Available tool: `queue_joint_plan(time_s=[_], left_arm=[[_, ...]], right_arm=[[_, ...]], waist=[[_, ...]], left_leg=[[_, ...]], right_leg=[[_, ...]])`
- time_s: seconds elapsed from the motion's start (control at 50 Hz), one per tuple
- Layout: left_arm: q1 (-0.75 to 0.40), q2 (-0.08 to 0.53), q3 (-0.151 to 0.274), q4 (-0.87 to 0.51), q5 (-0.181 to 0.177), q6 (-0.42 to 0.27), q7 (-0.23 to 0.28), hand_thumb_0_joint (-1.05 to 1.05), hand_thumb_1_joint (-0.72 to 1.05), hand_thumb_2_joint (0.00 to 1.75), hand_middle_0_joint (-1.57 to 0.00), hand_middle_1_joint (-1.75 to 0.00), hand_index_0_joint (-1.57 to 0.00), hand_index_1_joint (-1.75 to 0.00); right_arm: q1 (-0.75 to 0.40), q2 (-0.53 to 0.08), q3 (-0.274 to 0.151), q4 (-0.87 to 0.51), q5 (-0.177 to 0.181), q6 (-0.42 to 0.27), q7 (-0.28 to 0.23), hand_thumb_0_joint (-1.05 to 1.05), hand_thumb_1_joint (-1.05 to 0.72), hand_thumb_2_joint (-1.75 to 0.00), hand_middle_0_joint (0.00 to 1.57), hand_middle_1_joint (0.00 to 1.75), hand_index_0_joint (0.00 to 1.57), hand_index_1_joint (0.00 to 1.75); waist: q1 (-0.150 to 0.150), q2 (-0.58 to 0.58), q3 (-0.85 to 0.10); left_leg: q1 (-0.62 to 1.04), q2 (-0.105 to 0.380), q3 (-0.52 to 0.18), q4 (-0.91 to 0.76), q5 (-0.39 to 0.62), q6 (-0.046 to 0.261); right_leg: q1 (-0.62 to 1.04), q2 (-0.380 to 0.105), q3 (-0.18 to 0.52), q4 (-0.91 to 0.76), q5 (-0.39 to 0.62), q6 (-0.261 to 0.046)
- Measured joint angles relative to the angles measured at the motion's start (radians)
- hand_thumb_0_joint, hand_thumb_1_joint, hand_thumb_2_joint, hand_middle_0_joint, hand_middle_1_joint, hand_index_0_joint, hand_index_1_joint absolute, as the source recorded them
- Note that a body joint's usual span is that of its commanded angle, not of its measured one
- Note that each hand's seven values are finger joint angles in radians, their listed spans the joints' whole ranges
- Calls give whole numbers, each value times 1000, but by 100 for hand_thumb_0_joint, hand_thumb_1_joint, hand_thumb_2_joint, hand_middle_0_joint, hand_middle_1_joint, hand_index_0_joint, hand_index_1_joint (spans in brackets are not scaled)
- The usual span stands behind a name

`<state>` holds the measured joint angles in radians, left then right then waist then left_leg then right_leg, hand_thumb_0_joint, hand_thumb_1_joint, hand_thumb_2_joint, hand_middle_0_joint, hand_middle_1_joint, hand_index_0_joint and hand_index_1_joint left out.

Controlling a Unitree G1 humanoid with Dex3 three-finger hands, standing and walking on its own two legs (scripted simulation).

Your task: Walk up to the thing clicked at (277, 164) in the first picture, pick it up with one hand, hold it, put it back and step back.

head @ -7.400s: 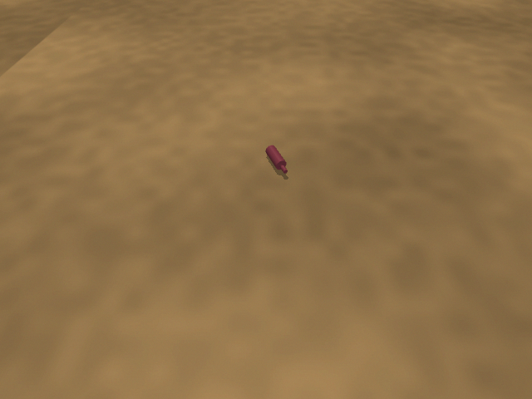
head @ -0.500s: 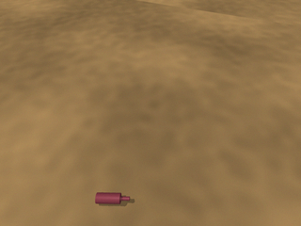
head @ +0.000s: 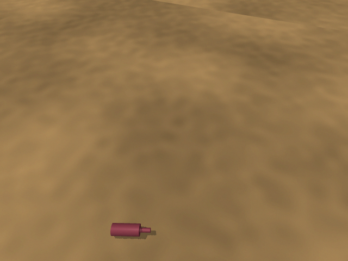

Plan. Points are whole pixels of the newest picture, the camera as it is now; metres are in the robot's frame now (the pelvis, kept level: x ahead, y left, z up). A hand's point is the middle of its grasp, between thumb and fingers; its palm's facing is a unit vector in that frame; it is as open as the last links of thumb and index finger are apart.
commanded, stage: stand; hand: left
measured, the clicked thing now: (131, 229) +0.42 +0.25 -0.75
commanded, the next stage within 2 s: walk up in 0.46 s
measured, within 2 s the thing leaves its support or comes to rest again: neither
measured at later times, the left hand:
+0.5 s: hand out of the picture +0.07 +0.26 -0.16, palm faces -0.01 -0.93 -0.35, open 7.4 cm
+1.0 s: hand out of the picture +0.06 +0.34 -0.17, palm faces -0.03 -0.92 -0.40, open 7.4 cm
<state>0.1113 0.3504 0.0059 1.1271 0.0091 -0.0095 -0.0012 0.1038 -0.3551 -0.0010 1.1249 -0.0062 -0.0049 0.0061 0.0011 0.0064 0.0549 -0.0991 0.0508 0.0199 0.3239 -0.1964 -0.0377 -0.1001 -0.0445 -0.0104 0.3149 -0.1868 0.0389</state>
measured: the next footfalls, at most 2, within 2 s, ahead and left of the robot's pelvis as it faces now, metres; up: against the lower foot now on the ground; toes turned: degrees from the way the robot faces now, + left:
right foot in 0.98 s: +0.03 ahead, -0.05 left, +0.00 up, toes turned +2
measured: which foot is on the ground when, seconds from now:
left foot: down 0.00-1.00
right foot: down 0.00-0.72, up 0.74-0.96, down 0.98-1.00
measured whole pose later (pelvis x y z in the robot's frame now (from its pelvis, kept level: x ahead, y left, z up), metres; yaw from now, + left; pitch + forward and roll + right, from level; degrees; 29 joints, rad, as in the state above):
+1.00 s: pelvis -0.01 +0.07 -0.02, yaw +0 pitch -3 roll -1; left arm 0.13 0.38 0.03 1.03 0.01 0.01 0.02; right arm 0.16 -0.34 -0.04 0.96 0.00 0.01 0.00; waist 0.00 0.01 0.16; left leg -0.20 -0.01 0.03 0.58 -0.33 0.03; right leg -0.19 0.02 0.01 0.52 -0.27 -0.01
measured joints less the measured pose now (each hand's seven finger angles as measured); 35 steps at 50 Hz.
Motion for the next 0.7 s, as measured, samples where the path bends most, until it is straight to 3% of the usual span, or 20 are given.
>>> queue_joint_plan(time_s=[0.48, 0.56, 0.66, 0.7], left_arm=[[3, -1, 1, -9, 0, 0, 2, 0, 90, 90, -21, -30, -21, -30], [15, -9, 16, -38, 5, -16, 18, 0, 90, 90, -21, -30, -21, -30], [31, 6, 36, -88, 25, -12, 36, 0, 90, 90, -21, -30, -21, -30], [32, 26, 39, -105, 25, -6, 39, 0, 90, 90, -21, -30, -21, -30]], right_arm=[[7, -2, -7, -13, -4, 6, 3, 1, -90, -90, 20, 30, 20, 30], [13, -32, -38, -55, -16, 43, 19, 1, -90, -90, 20, 30, 20, 30], [39, -67, -72, -117, -25, 75, 40, 1, -90, -90, 20, 30, 20, 30], [53, -71, -81, -141, -28, 66, 45, 1, -90, -90, 20, 30, 20, 30]], waist=[[-1, 0, 1], [0, 29, 16], [7, 41, 29], [-2, 31, 38]], left_leg=[[-6, -6, 0, 14, -4, 6], [-56, -6, -8, 112, -50, 22], [-160, -35, -44, 366, -265, 57], [-151, -27, -48, 298, -204, 66]], right_leg=[[-1, -6, 1, 6, 0, 5], [-25, -6, -4, 52, -21, 8], [-75, -37, -2, 141, -64, 17], [-104, -55, -2, 193, -88, 28]])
